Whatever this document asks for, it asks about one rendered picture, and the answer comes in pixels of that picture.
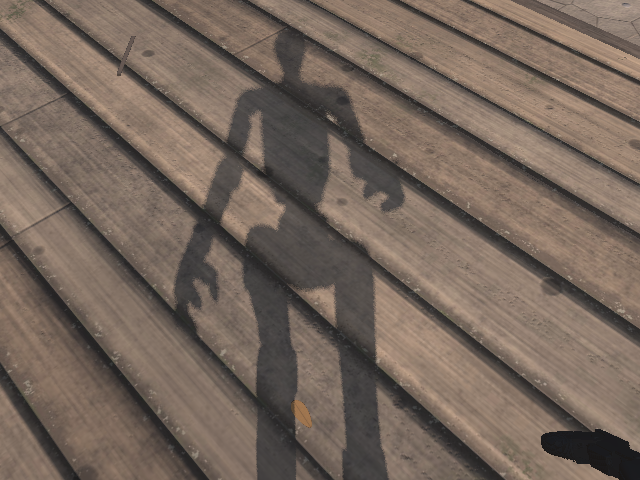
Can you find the robot right hand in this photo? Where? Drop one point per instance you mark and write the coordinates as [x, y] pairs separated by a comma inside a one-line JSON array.
[[603, 451]]

